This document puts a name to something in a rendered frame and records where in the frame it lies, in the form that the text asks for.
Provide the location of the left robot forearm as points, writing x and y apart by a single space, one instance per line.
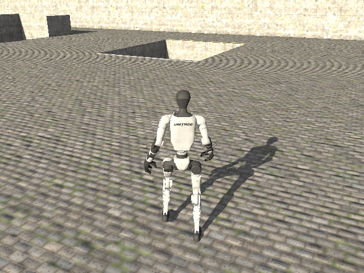
153 151

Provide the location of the robot left upper arm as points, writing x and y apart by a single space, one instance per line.
162 129

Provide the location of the right robot forearm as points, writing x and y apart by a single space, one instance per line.
209 147

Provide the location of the robot left hand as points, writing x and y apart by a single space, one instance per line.
147 165

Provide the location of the robot right hand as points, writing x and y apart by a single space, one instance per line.
210 155

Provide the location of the humanoid robot head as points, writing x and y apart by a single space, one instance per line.
182 98

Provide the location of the robot right upper arm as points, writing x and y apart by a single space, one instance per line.
203 129

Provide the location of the right robot shin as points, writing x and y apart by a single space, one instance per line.
197 214

